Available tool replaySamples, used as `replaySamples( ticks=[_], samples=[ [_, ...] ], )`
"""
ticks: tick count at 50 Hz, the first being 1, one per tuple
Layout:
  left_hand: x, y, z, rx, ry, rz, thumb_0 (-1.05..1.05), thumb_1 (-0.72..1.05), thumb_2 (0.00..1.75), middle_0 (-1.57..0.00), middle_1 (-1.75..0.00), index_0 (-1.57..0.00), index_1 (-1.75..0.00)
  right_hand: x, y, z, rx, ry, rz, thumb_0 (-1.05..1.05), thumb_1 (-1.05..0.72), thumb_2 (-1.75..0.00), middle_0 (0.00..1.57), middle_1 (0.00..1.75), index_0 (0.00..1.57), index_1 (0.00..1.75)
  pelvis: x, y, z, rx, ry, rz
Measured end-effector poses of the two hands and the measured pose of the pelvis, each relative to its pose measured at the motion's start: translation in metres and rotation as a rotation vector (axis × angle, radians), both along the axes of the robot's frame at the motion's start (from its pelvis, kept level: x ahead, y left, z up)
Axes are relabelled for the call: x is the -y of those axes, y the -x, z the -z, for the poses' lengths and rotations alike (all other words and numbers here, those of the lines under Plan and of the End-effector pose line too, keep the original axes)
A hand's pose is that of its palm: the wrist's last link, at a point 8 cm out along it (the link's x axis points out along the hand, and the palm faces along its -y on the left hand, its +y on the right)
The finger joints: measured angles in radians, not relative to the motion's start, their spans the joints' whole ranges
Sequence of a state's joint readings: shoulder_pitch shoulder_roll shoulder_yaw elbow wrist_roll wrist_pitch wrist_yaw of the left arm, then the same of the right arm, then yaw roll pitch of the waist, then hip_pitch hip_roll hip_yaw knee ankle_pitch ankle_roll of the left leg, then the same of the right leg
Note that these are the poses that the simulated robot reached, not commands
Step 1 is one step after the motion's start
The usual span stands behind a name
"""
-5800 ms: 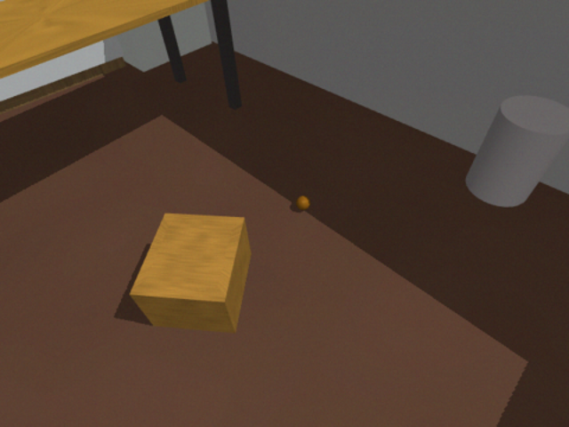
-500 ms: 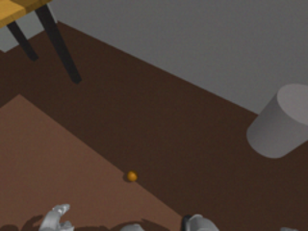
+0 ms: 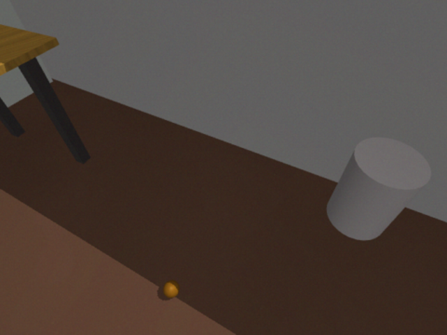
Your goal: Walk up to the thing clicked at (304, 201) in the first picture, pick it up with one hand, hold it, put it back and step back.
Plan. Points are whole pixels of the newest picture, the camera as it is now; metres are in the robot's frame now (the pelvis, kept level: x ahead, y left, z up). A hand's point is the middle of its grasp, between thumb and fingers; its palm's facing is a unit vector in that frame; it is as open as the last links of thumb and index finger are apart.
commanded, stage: walk up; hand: left
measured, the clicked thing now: (171, 288) +0.44 +0.24 -0.73
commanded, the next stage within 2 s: none
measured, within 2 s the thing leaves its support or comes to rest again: neither
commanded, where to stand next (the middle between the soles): +0.10 +0.01 m, yaw +1 degrees
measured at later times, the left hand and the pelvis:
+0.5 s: hand out of the picture +0.10 +0.27 -0.13, palm faces +0.07 -0.88 -0.48, open 7.3 cm; pelvis +0.01 -0.02 -0.01, yaw +6 degrees
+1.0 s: hand out of the picture +0.01 +0.27 -0.15, palm faces +0.08 -0.91 -0.40, open 7.3 cm; pelvis +0.00 -0.01 -0.01, yaw +4 degrees
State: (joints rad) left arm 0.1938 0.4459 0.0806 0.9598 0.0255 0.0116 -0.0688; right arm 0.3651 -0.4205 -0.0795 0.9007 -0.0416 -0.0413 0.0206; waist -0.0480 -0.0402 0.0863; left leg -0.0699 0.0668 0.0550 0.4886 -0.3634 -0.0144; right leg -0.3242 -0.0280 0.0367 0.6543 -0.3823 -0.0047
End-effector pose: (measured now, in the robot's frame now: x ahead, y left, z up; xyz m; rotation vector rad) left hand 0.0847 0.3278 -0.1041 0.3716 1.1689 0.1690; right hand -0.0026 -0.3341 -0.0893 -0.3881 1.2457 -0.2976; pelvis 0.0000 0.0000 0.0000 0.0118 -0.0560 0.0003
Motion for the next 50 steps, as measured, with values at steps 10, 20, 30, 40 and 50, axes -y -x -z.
replaySamples(
  ticks=[10, 20, 30, 40, 50],
  samples=[
    [0.052, -0.018, -0.028, 0.093, -0.070, -0.026, 0.01, 0.91, 0.90, -0.20, -0.30, -0.21, -0.30, 0.016, -0.066, 0.040, 0.019, -0.122, -0.034, 0.01, -0.90, -0.90, 0.20, 0.30, 0.20, 0.30, 0.034, -0.021, -0.001, 0.017, 0.005, -0.021],
    [0.043, -0.009, -0.028, 0.082, -0.121, -0.094, 0.01, 0.90, 0.90, -0.20, -0.30, -0.21, -0.30, 0.004, -0.097, 0.050, -0.030, -0.135, -0.098, 0.00, -0.90, -0.90, 0.21, 0.30, 0.20, 0.30, 0.031, -0.019, 0.003, -0.005, -0.001, -0.058],
    [-0.004, 0.022, 0.015, 0.068, -0.083, -0.143, 0.01, 0.90, 0.90, -0.20, -0.30, -0.21, -0.30, -0.023, -0.116, 0.038, 0.010, -0.037, -0.192, 0.00, -0.90, -0.90, 0.20, 0.30, 0.20, 0.30, 0.000, 0.002, 0.023, -0.011, -0.029, -0.117],
    [-0.002, 0.071, 0.029, -0.035, -0.002, -0.194, 0.01, 0.91, 0.90, -0.20, -0.30, -0.21, -0.30, -0.053, -0.136, 0.011, 0.142, -0.051, -0.243, 0.00, -0.90, -0.90, 0.21, 0.30, 0.20, 0.30, -0.008, 0.007, 0.013, -0.022, 0.012, -0.101],
    [0.014, 0.090, 0.004, -0.032, -0.031, -0.167, 0.01, 0.91, 0.90, -0.20, -0.30, -0.21, -0.30, -0.031, -0.135, 0.019, 0.149, -0.085, -0.211, 0.00, -0.90, -0.90, 0.21, 0.30, 0.20, 0.30, 0.005, -0.004, 0.008, -0.009, 0.009, -0.078]
  ],
)
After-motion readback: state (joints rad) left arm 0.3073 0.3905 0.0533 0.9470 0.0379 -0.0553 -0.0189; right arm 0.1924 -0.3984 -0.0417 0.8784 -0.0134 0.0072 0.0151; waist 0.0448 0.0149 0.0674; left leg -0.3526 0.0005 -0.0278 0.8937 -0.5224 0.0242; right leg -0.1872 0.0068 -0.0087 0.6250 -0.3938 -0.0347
